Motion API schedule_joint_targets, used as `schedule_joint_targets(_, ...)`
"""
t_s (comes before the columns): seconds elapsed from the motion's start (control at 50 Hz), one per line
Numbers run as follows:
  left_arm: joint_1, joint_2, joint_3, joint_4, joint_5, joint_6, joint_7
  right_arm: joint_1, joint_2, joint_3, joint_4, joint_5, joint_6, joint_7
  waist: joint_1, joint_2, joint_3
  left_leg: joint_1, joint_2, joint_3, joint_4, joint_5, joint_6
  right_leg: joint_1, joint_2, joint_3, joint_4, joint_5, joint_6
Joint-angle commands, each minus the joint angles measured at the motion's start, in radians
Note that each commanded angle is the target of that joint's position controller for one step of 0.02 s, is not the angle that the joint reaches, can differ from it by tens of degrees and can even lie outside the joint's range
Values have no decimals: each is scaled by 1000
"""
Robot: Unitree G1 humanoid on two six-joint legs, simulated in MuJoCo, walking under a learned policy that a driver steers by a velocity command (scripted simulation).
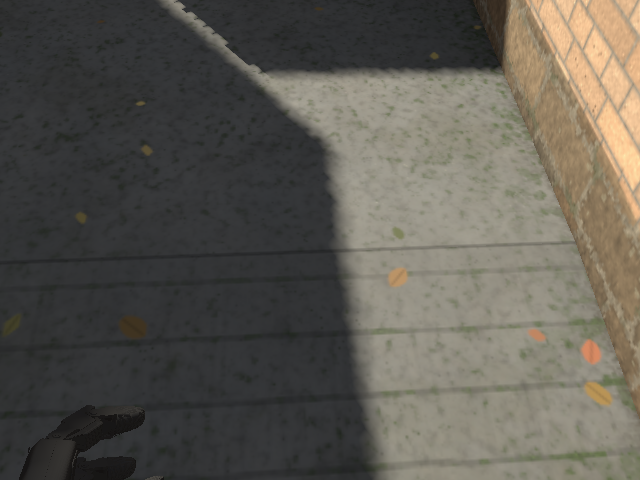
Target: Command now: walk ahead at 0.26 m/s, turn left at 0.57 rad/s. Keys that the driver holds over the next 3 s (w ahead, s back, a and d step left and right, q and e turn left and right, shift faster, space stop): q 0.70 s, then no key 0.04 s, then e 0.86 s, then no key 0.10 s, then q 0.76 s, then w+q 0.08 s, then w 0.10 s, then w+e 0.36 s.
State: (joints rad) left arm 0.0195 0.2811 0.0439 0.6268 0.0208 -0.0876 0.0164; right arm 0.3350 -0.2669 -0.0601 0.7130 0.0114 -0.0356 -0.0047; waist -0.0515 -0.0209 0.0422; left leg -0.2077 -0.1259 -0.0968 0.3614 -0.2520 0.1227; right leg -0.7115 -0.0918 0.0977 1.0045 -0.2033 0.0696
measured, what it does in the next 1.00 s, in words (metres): walks ahead, turning left: right foot, then left foot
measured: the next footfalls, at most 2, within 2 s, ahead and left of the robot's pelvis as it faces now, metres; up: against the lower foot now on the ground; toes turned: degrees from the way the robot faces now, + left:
right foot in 0.16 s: +0.28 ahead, -0.13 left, +0.02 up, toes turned +11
left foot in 0.58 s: +0.14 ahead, +0.09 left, +0.01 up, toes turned +24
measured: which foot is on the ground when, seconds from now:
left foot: down 0.00-0.18, up 0.20-0.56, down 0.58-1.00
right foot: up 0.00-0.14, down 0.16-0.58, up 0.60-1.00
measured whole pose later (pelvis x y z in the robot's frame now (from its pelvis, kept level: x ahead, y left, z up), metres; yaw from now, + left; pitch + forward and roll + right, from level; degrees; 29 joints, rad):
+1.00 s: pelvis +0.13 +0.01 +0.00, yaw +27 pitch -1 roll -1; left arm 0.18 0.27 0.04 0.78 -0.02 0.02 0.02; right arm 0.17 -0.18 0.02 0.68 -0.02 0.02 -0.05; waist 0.02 -0.04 0.04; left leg -0.22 -0.06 -0.03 0.47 -0.31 0.04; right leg -0.40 -0.04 0.04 0.82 -0.36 0.10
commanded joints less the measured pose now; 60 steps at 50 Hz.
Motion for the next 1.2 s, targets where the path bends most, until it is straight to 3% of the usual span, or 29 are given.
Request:
schedule_joint_targets(0.02, -17, 8, -2, -46, -7, 21, 4, -27, -161, -45, -77, 12, 20, -26, 27, 105, -103, -76, 135, -94, -9, 586, 70, 182, 106, -105, -207, 85, 38)
schedule_joint_targets(0.1, -70, 65, 16, -54, -28, 25, -9, -26, -171, -50, -94, 11, 58, -37, 7, 157, -153, 65, 207, -241, 87, 493, 50, 196, 142, -64, -373, 65, 28)
schedule_joint_targets(0.16, 50, 122, 44, -30, -7, 1, -12, -109, -154, -42, -132, 13, 55, -39, 91, 187, -192, 70, 168, -286, 242, 507, -14, 427, 120, -51, -586, 211, -58)
schedule_joint_targets(0.18, 149, 206, 62, -22, 11, -3, -5, -108, -99, -24, -161, -5, 52, -42, 122, 62, -316, -28, 102, -220, 466, 299, -62, 684, -90, 140, -580, 410, -150)
schedule_joint_targets(0.2, 146, 235, 61, -19, 36, 12, -2, 121, -26, -4, -150, -13, 54, -38, 0, -248, -438, -318, -74, -158, 721, -513, -121, 982, -373, 513, -563, 715, -368)
schedule_joint_targets(0.22, 132, 168, 57, -24, 20, 21, 3, 149, -161, -31, -111, -1, 57, -28, 18, -218, -443, -407, 33, -129, 894, -439, -154, 904, -423, 633, -619, 404, -412)
schedule_joint_targets(0.24, 87, 92, 37, -48, 17, 26, 17, 7, -219, -50, -119, 9, 68, -29, 57, -129, -297, -446, 73, -81, 948, -336, -181, 778, -322, 458, -642, 261, -363)
schedule_joint_targets(0.26, 67, 56, 25, -41, 13, 43, 25, -60, -207, -49, -127, 9, 80, -35, 58, -78, -211, -467, 109, -34, 959, -263, -197, 670, -247, 301, -649, 164, -314)
schedule_joint_targets(0.32, 28, 70, 28, -25, 6, 70, 38, -33, -127, -36, -132, 18, 99, -32, 17, -129, -115, -340, 129, 51, 901, -183, -215, 444, -106, 42, -702, 133, -254)
schedule_joint_targets(0.4, 35, 106, 40, -13, -3, 97, 38, -98, -64, -8, -171, 14, 91, -23, 38, -124, -157, -273, 160, 97, 642, -191, -208, 486, -155, -31, -702, 219, -318)
schedule_joint_targets(0.54, 33, 168, 65, 30, -33, 96, 27, -78, -125, -37, -170, 5, 104, -2, 19, -115, -154, -52, 161, 162, 245, -40, -97, 458, -200, -95, -654, -40, -231)
schedule_joint_targets(0.56, 43, 137, 60, 44, -35, 97, 24, -17, -135, -48, -140, -2, 108, -1, 7, -79, -163, 32, 133, 167, 188, -10, -71, 417, -168, -132, -570, -82, -185)
schedule_joint_targets(0.58, 68, 90, 51, 62, -26, 104, 15, 33, -164, -62, -126, -4, 108, -7, -2, 53, -117, 118, 184, 44, 72, 53, -26, 290, -95, -212, -374, -164, -115)
schedule_joint_targets(0.6, 85, 34, 34, 29, 22, 109, 3, 44, -267, -80, -157, 5, 100, -24, 45, 356, -76, 216, 432, -339, 18, 289, 85, -14, 53, -274, 8, -464, -12)
schedule_joint_targets(0.62, 25, 58, 41, -11, 9, 93, 6, -5, -292, -73, -212, -25, 75, -21, 11, 290, -146, 122, 535, -484, -46, 345, 235, -77, 108, -98, 203, -495, 5)
schedule_joint_targets(0.64, -44, 95, 50, -28, -22, 88, 20, -45, -280, -73, -213, -47, 49, -13, 6, 211, -127, 84, 504, -494, -97, 129, 225, -116, 100, -45, 291, -417, -12)
schedule_joint_targets(0.68, -13, 113, 59, 10, -17, 94, 43, -143, -196, -45, -215, -10, 33, -19, 52, 122, -77, 75, 402, -341, -50, 92, 93, -140, 59, -25, 292, -225, -25)
schedule_joint_targets(0.72, 44, 92, 54, 21, 8, 93, 48, -152, -164, -23, -210, -3, 40, -31, 84, 153, -115, 69, 335, -254, -19, 205, 57, -61, 75, -34, 296, -130, -6)
schedule_joint_targets(0.78, 86, 90, 45, 49, -28, 91, 42, -112, -106, 6, -182, -29, 48, -50, 59, 174, -167, 119, 311, -160, -3, 408, 73, 2, 87, -59, 334, -103, 18)
schedule_joint_targets(0.86, 83, 54, 25, 59, -35, 97, 29, -99, -51, 35, -122, -36, 49, -56, 39, 146, -119, 137, 321, -133, -23, 276, 79, 69, 61, -11, 135, -95, 37)
schedule_joint_targets(0.96, 71, 82, 17, 69, -30, 89, 6, -133, -125, 13, -66, -34, 48, -52, 22, 172, -32, 35, 335, -142, -60, 32, 79, 282, 47, -78, -199, -175, 33)
schedule_joint_targets(1.0, 68, 104, 21, 68, -46, 81, -5, -140, -162, -5, -62, -22, 55, -60, 12, 154, -5, 54, 370, -180, -36, 69, 94, 272, 57, -103, -254, -201, 25)
schedule_joint_targets(1.04, 86, 75, 15, 75, -34, 73, -8, -168, -172, -14, -64, -13, 62, -65, 37, 126, -32, 82, 383, -171, 21, 204, 90, 314, 72, -127, -349, -163, 2)
schedule_joint_targets(1.08, 132, 84, 17, 91, -28, 75, -13, -152, -149, -16, -58, 5, 55, -59, 70, 103, -72, 81, 353, -122, 84, 328, 46, 419, 78, -115, -491, 51, -44)
schedule_joint_targets(1.12, 161, 190, 52, 90, -35, 88, -11, -144, -121, -19, -92, -18, 39, -60, 49, -111, -171, -15, 215, 49, 248, 250, -66, 581, -27, 73, -485, 449, -165)
schedule_joint_targets(1.14, 204, 205, 61, 89, -47, 96, -8, -219, -86, -13, -117, -31, 35, -59, 84, -163, -173, -144, 96, 151, 374, 54, -138, 642, -126, 240, -566, 475, -270)
schedule_joint_targets(1.16, 250, 203, 61, 88, -25, 95, -2, -310, -56, -7, -144, -28, 39, -61, 145, -231, -152, -318, 26, 114, 548, -345, -162, 688, -232, 427, -660, 405, -388)
schedule_joint_targets(1.18, 236, 194, 57, 77, -5, 81, 1, -286, -73, -16, -134, -17, 48, -54, 139, -167, -145, -368, 54, 31, 764, -445, -176, 676, -255, 443, -684, 347, -423)
schedule_joint_targets(1.2, 169, 197, 56, 64, -16, 72, 9, -234, -88, -26, -119, -4, 61, -49, 82, -111, -122, -364, 87, -8, 818, -388, -177, 617, -224, 370, -672, 323, -385)
Over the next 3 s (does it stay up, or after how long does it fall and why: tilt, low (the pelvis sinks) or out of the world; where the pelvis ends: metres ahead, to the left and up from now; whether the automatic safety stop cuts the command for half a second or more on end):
stays up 0.19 0.05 0.01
